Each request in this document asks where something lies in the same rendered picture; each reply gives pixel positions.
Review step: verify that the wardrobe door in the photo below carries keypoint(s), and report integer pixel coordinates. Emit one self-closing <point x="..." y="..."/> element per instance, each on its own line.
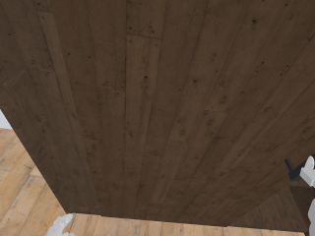
<point x="188" y="108"/>
<point x="29" y="42"/>

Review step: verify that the left robot hand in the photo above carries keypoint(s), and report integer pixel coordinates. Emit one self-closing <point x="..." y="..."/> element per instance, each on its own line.
<point x="58" y="225"/>

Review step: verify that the handle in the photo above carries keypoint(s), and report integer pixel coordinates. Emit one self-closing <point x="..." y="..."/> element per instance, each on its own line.
<point x="20" y="103"/>
<point x="294" y="173"/>

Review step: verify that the right robot hand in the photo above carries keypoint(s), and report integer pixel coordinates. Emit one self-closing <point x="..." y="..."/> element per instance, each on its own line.
<point x="307" y="172"/>

